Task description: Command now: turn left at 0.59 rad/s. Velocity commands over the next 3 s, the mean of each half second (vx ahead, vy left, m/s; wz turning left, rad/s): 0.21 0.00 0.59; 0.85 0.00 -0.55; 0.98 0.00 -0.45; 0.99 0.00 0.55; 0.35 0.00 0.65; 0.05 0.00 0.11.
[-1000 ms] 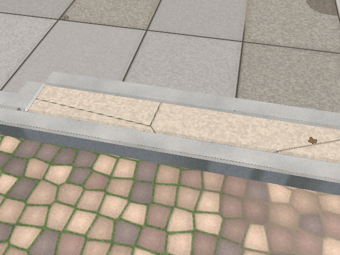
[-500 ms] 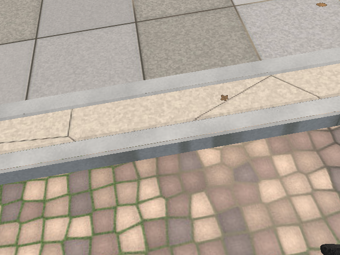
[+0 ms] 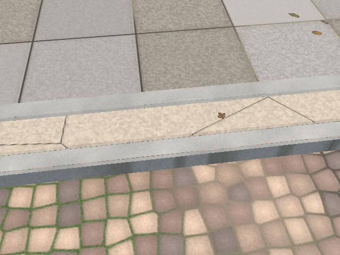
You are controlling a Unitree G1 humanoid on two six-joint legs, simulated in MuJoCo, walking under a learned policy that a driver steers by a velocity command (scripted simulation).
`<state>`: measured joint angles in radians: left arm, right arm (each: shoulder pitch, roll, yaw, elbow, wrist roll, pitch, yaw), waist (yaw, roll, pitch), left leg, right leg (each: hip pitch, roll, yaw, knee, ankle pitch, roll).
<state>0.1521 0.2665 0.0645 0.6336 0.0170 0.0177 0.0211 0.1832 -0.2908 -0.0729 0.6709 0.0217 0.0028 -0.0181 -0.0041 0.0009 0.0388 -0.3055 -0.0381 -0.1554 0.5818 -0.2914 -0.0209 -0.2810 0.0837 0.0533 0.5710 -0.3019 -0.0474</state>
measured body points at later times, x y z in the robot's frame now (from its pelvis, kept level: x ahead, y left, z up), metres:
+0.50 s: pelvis +0.04 +0.08 +0.00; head +0.05 +0.11 +0.45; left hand +0.04 +0.39 -0.12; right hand +0.25 -0.13 -0.09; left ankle -0.04 +0.16 -0.73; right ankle +0.02 -0.07 -0.66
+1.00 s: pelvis +0.38 +0.16 -0.01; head +0.40 +0.17 +0.44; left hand +0.42 +0.45 -0.14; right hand +0.52 -0.08 -0.11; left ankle +0.25 +0.30 -0.61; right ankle +0.39 +0.15 -0.73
